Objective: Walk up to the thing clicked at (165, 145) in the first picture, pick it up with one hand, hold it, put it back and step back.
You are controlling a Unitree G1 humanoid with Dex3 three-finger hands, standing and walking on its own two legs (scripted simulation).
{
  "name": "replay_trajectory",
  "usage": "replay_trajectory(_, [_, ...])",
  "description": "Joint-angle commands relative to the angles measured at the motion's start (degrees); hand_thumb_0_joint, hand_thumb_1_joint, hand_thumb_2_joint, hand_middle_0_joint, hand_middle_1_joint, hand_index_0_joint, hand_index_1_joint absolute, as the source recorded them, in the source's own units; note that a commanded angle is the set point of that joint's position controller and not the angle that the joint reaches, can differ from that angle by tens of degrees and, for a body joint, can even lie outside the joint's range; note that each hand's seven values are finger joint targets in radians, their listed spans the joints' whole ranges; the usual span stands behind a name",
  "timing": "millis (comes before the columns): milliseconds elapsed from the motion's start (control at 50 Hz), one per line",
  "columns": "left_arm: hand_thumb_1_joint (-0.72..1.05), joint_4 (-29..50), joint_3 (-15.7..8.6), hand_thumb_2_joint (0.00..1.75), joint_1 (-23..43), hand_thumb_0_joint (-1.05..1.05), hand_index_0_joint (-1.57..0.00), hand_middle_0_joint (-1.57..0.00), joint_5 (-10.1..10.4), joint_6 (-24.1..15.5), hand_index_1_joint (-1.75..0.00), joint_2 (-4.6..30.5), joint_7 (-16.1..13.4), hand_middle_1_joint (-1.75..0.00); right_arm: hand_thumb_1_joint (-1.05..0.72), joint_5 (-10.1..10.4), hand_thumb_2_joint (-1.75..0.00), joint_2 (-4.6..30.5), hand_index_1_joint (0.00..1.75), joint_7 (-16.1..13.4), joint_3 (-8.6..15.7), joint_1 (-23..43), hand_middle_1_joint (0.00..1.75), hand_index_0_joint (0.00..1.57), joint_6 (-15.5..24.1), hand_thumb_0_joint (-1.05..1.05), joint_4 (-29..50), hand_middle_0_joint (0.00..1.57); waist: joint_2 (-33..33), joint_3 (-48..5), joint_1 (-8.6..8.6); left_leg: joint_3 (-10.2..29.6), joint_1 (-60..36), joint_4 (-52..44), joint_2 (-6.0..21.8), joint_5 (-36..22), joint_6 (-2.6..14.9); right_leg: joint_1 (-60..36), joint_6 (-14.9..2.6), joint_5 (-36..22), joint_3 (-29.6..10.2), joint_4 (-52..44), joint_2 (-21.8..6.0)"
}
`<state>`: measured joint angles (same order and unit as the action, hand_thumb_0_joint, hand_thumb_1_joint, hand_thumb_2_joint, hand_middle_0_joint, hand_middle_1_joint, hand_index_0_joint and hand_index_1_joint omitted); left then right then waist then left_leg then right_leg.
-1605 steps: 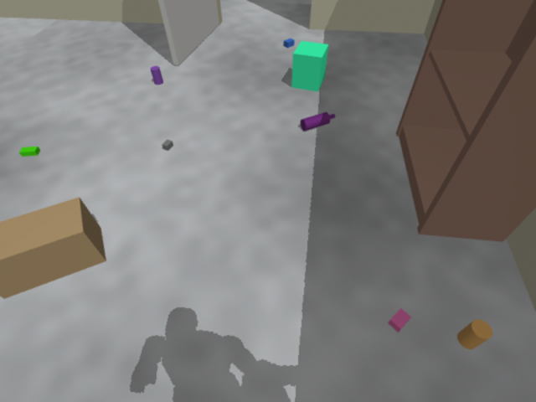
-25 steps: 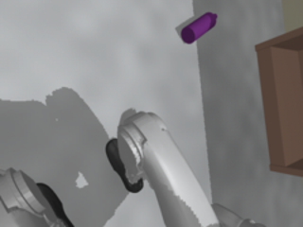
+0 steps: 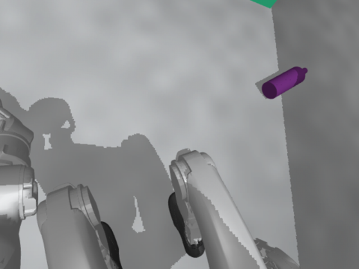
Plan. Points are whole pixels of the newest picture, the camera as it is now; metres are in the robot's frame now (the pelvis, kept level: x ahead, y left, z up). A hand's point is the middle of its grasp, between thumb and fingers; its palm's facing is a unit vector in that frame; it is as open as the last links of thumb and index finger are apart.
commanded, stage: withdraw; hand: left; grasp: from above
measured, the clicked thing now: (5, 130) +0.51 +0.38 -0.33
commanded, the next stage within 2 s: home in 0.38 s
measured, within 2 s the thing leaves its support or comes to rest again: neither
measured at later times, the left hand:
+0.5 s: hand (11, 147) +0.43 +0.31 -0.20, palm faces -0.55 -0.11 -0.83, open 12.7 cm
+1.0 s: hand out of the picture +0.35 +0.27 -0.05, palm faces -0.33 -0.52 -0.79, open 8.3 cm
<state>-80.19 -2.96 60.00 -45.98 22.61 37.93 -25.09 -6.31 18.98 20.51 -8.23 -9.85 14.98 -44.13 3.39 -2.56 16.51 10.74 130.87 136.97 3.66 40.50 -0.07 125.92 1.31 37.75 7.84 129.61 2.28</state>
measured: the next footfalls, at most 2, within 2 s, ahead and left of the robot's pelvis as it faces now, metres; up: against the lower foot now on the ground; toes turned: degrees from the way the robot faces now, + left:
none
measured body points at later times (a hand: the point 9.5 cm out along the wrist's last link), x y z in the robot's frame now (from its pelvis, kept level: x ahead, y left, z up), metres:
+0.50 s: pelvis -0.01 +0.00 -0.01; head +0.25 +0.10 +0.35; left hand +0.45 +0.31 -0.15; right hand +0.05 -0.28 -0.10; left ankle +0.07 +0.13 -0.31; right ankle +0.11 -0.11 -0.31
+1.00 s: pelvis +0.00 +0.00 +0.08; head +0.19 +0.04 +0.49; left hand +0.37 +0.30 -0.01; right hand +0.16 -0.24 -0.05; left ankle +0.07 +0.13 -0.31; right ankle +0.11 -0.12 -0.31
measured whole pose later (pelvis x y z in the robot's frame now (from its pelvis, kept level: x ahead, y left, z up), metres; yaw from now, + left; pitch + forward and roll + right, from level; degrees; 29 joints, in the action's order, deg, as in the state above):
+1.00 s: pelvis +0.00 +0.00 +0.08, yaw +7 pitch +35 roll -5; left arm -45.6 2.1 28.7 -37.3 4.3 25.3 -7.8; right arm -1.0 14.4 4.1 0.6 -8.2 1.7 -38.1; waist 3.5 -11.5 5.5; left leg 4.1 117.1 120.6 2.2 38.6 0.3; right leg 114.1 0.9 38.7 2.8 117.9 0.0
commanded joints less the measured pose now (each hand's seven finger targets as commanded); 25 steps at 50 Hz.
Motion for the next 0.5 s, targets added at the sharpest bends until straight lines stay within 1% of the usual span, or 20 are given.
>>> replay_trajectory(0, [-0.23, 3.2, 3.3, 0.76, 16.2, 0.00, -0.32, -0.31, -4.6, -4.5, -0.76, 8.9, 6.6, -0.77, -0.89, 0.6, -0.89, 14.6, 0.30, -2.1, 5.5, -12.3, 0.30, 0.20, -1.5, 0.00, 0.3, 0.20, 6.1, -27.9, 3.34, -5.0, -16.5, -15.4, -1.9, -6.6, 2.05, -21.2, -2.79, -5.2, 1.6, -15.8, 4.0])
replay_trajectory(40, [-0.29, 4.1, 3.5, 0.81, 17.3, 0.00, -0.25, -0.24, -6.8, -7.9, -0.83, 11.0, 10.3, -0.84, -0.89, 0.5, -0.89, 15.0, 0.30, -3.6, 5.8, -11.4, 0.30, 0.20, -2.3, 0.00, 1.2, 0.20, 3.5, -26.5, 3.40, -5.6, -15.7, -14.9, -2.6, -3.2, 1.79, -20.8, -3.10, 0.9, 0.7, -16.7, 3.5])
replay_trajectory(60, [-0.31, 5.9, 3.3, 0.83, 18.7, 0.00, -0.23, -0.22, -7.8, -9.8, -0.85, 12.2, 11.6, -0.86, -0.89, 0.4, -0.89, 14.9, 0.30, -4.5, 5.6, -11.3, 0.30, 0.20, -2.7, 0.00, 1.8, 0.20, 4.2, -26.5, 2.44, -5.8, -16.2, -15.5, -2.9, -1.8, 1.63, -20.3, -3.30, 2.3, 0.8, -16.8, 3.0])
replay_trajectory(80, [-0.32, 5.3, 3.7, 0.84, 19.3, 0.00, -0.23, -0.22, -8.9, -11.5, -0.85, 12.7, 12.7, -0.87, -0.89, 0.4, -0.89, 14.1, 0.30, -5.4, 5.7, -10.5, 0.30, 0.20, -3.2, 0.00, 2.4, 0.20, 4.5, -27.2, 2.07, -5.9, -17.0, -15.4, -2.9, -0.1, 1.32, -20.3, -3.60, 4.8, 0.1, -17.0, 3.1])
replay_trajectory(100, [-0.33, 7.8, 3.3, 0.85, 20.7, 0.00, -0.23, -0.22, -9.7, -13.6, -0.86, 14.1, 13.4, -0.87, -0.89, 0.5, -0.89, 13.6, 0.30, -6.5, 5.6, -10.1, 0.30, 0.20, -3.6, 0.00, 3.1, 0.20, 5.9, -28.7, 1.05, -6.1, -18.6, -15.9, -3.0, 0.3, 1.04, -20.6, -3.79, 5.5, 0.0, -16.8, 2.8])
replay_trajectory(120, [-0.34, 7.1, 3.6, 0.86, 20.6, 0.00, -0.22, -0.21, -10.9, -15.4, -0.87, 14.4, 14.0, -0.88, -0.89, 0.6, -0.89, 12.6, 0.30, -7.3, 5.4, -10.2, 0.30, 0.20, -4.1, 0.00, 3.6, 0.20, 6.4, -29.4, 1.04, -6.3, -19.8, -16.2, -2.9, 0.5, 0.93, -21.3, -3.79, 5.7, -0.5, -16.8, 2.8])
replay_trajectory(140, [-0.36, 9.2, 3.5, 0.87, 22.1, 0.00, -0.21, -0.19, -11.9, -17.6, -0.88, 15.0, 14.4, -0.90, -0.89, 0.6, -0.89, 12.9, 0.30, -8.3, 5.3, -10.5, 0.30, 0.20, -4.5, 0.00, 4.0, 0.20, 7.4, -29.8, 0.71, -6.2, -20.7, -16.5, -3.1, 0.5, 0.86, -20.2, -3.92, 5.3, -0.3, -16.5, 2.4])
replay_trajectory(160, [-0.38, 6.8, 3.4, 0.88, 19.5, 0.00, -0.20, -0.19, -13.3, -19.2, -0.89, 16.2, 14.9, -0.90, -0.89, 0.6, -0.89, 12.3, 0.30, -9.1, 5.3, -10.2, 0.30, 0.20, -5.0, 0.00, 4.3, 0.20, 6.7, -29.2, 0.18, -7.1, -19.9, -15.9, -3.0, -0.1, 0.95, -21.6, -4.08, 5.8, -1.3, -16.8, 2.6])
replay_trajectory(180, [-0.38, 5.4, 3.6, 0.89, 18.9, 0.00, -0.19, -0.18, -14.3, -21.0, -0.90, 16.0, 15.3, -0.91, -0.89, 0.4, -0.89, 12.6, 0.30, -10.0, 5.2, -10.7, 0.30, 0.20, -5.6, 0.00, 4.4, 0.20, 4.2, -27.6, 0.97, -7.5, -17.5, -14.6, -3.2, -0.7, 1.21, -21.4, -4.02, 5.6, -1.6, -17.1, 2.4])
replay_trajectory(220, [-0.36, 6.0, 2.6, 0.87, 18.6, 0.00, -0.20, -0.20, -16.4, -24.8, -0.88, 18.6, 15.7, -0.89, -0.89, 0.4, -0.89, 12.8, 0.30, -11.6, 5.3, -11.3, 0.30, 0.20, -6.8, 0.00, 4.3, 0.20, 3.0, -28.7, 0.60, -8.2, -16.2, -12.9, -3.4, -3.4, 1.43, -22.7, -3.79, 2.8, -1.6, -16.8, 2.0])
replay_trajectory(260, [-0.31, 7.4, 2.0, 0.83, 17.5, 0.00, -0.25, -0.24, -17.7, -27.8, -0.83, 19.8, 15.9, -0.84, -0.89, 0.3, -0.89, 13.3, 0.30, -12.9, 5.2, -11.7, 0.30, 0.20, -7.5, 0.00, 4.5, 0.20, 5.8, -30.1, -0.46, -8.1, -18.9, -12.9, -3.4, -5.8, 1.16, -20.9, -3.83, -0.8, -0.3, -15.4, 1.5])
replay_trajectory(320, [-0.27, 9.1, 2.6, 0.80, 14.9, 0.00, -0.28, -0.27, -19.8, -32.3, -0.79, 18.4, 15.7, -0.81, -0.89, -0.1, -0.89, 13.8, 0.30, -14.0, 5.0, -13.0, 0.30, 0.20, -8.5, 0.00, 4.7, 0.20, 7.4, -32.3, -0.20, -7.1, -22.4, -12.4, -2.9, -10.6, 1.02, -20.6, -3.45, -7.9, 1.7, -13.1, 1.1])
replay_trajectory(340, [-0.27, 10.3, 1.9, 0.79, 13.2, 0.00, -0.28, -0.27, -20.1, -33.6, -0.79, 18.8, 15.4, -0.80, -0.89, -0.2, -0.89, 13.7, 0.30, -14.2, 5.1, -13.0, 0.30, 0.20, -8.9, 0.00, 4.9, 0.20, 8.7, -34.1, -0.82, -7.3, -23.9, -12.4, -2.8, -12.3, 0.78, -21.7, -3.36, -9.8, 1.9, -12.4, 0.9])
replay_trajectory(360, [-0.25, 12.6, 1.3, 0.78, 11.8, 0.00, -0.29, -0.27, -20.1, -34.8, -0.78, 18.6, 14.9, -0.79, -0.89, -0.3, -0.89, 13.9, 0.30, -14.6, 5.6, -13.3, 0.30, 0.20, -9.2, 0.00, 5.0, 0.20, 11.2, -36.2, -1.95, -7.3, -26.5, -12.8, -3.1, -14.2, 0.56, -21.3, -3.40, -11.6, 2.0, -12.0, 0.5])
replay_trajectory(380, [-0.25, 14.1, 1.1, 0.77, 10.5, 0.00, -0.30, -0.28, -20.1, -35.9, -0.77, 18.5, 14.4, -0.79, -0.89, -0.5, -0.89, 13.8, 0.30, -14.8, 5.9, -13.1, 0.30, 0.20, -9.6, 0.00, 5.3, 0.20, 13.2, -38.1, -2.42, -6.7, -29.4, -13.1, -2.8, -15.8, 0.05, -20.3, -3.66, -12.4, 2.4, -11.0, 0.5])
replay_trajectory(400, [-0.25, 15.9, 1.4, 0.77, 9.5, 0.00, -0.29, -0.27, -20.1, -37.0, -0.77, 17.4, 13.8, -0.79, -0.89, -0.8, -0.89, 14.1, 0.30, -14.8, 6.3, -13.2, 0.30, 0.20, -10.0, 0.00, 5.2, 0.20, 15.3, -38.9, -2.48, -6.5, -31.6, -13.1, -2.8, -17.3, -0.15, -19.1, -3.78, -13.5, 2.8, -10.6, 0.4])
replay_trajectory(420, [-0.24, 16.4, 1.6, 0.77, 8.1, 0.00, -0.29, -0.27, -20.8, -37.7, -0.76, 16.6, 13.0, -0.78, -0.89, -1.1, -0.89, 14.9, 0.30, -14.9, 6.8, -13.1, 0.30, 0.20, -10.4, 0.00, 5.3, 0.20, 15.5, -37.9, -1.96, -5.8, -33.3, -12.9, -2.8, -18.7, -0.51, -16.9, -4.13, -13.9, 3.8, -10.1, 0.1])
replay_trajectory(440, [-0.16, 19.9, 1.3, 0.85, 7.6, 0.00, -0.26, -0.28, -21.1, -38.3, -0.78, 17.0, 11.8, -0.76, -0.88, -1.1, -0.89, 14.3, 0.30, -14.8, 6.9, -12.9, 0.30, 0.20, -10.8, 0.00, 5.4, 0.20, 17.1, -39.7, -2.60, -5.8, -34.8, -13.3, -2.6, -19.6, -0.48, -17.3, -3.84, -14.8, 3.8, -9.5, 0.2])
replay_trajectory(460, [-0.08, 23.4, -0.4, 0.93, 7.2, 0.00, -0.26, -0.28, -21.1, -38.8, -0.77, 18.5, 10.5, -0.74, -0.88, -1.1, -0.89, 14.5, 0.30, -14.8, 7.6, -12.1, 0.30, 0.20, -11.3, 0.00, 5.6, 0.20, 18.7, -42.2, -3.86, -5.8, -36.9, -13.1, -2.7, -20.5, -0.59, -16.5, -4.05, -15.2, 3.7, -9.0, 0.0])
replay_trajectory(480, [0.00, 25.1, -2.0, 1.01, 6.2, 0.00, -0.27, -0.29, -21.6, -39.0, -0.80, 20.1, 8.8, -0.77, -0.88, -1.2, -0.89, 14.6, 0.30, -14.8, 8.2, -12.1, 0.30, 0.20, -11.9, 0.00, 6.2, 0.20, 19.8, -43.3, -4.52, -5.9, -37.5, -12.8, -2.6, -20.9, -0.55, -16.7, -4.14, -15.4, 3.6, -8.8, 0.0])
